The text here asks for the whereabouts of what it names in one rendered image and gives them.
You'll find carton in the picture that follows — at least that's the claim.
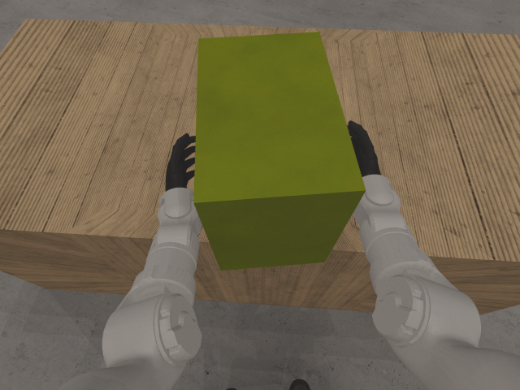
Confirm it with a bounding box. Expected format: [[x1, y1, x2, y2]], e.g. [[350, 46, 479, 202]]
[[193, 32, 366, 271]]

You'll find robot left upper arm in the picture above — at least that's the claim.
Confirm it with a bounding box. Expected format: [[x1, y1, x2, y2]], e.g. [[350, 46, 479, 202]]
[[58, 292, 202, 390]]

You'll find pedestal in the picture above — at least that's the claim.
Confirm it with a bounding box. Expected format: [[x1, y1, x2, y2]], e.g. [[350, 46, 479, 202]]
[[0, 19, 520, 315]]

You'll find left robot forearm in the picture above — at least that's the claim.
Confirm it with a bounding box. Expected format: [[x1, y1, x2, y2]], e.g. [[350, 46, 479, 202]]
[[102, 188, 202, 362]]

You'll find right robot forearm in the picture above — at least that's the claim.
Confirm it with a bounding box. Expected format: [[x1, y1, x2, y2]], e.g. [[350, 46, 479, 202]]
[[353, 175, 481, 335]]

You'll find robot right upper arm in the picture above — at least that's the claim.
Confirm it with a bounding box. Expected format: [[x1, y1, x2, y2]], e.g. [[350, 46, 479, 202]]
[[372, 274, 520, 390]]

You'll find robot left hand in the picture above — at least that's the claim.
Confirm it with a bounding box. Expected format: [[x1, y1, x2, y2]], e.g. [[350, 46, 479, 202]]
[[166, 133, 196, 191]]

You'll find robot right hand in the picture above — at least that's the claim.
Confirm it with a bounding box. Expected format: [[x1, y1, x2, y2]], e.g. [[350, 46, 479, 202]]
[[347, 120, 381, 177]]

